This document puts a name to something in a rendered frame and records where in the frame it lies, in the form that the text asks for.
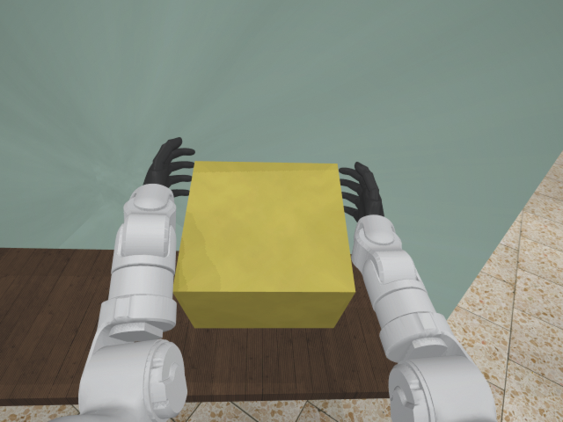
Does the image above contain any robot left upper arm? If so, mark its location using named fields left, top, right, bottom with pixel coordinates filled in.
left=48, top=339, right=187, bottom=422

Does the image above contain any table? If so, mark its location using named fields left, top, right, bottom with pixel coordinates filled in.
left=0, top=248, right=398, bottom=406

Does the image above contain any robot right forearm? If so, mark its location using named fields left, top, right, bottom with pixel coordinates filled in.
left=351, top=215, right=497, bottom=418

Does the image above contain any robot right hand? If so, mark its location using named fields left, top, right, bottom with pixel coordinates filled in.
left=339, top=162, right=384, bottom=222

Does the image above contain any robot right upper arm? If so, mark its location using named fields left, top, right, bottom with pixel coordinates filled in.
left=389, top=355, right=498, bottom=422

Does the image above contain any robot left hand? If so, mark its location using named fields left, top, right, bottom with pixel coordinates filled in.
left=143, top=137, right=195, bottom=197

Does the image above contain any robot left forearm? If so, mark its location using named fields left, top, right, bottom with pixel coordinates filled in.
left=78, top=184, right=177, bottom=411

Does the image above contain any carton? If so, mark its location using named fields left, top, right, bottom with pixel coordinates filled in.
left=173, top=161, right=355, bottom=328

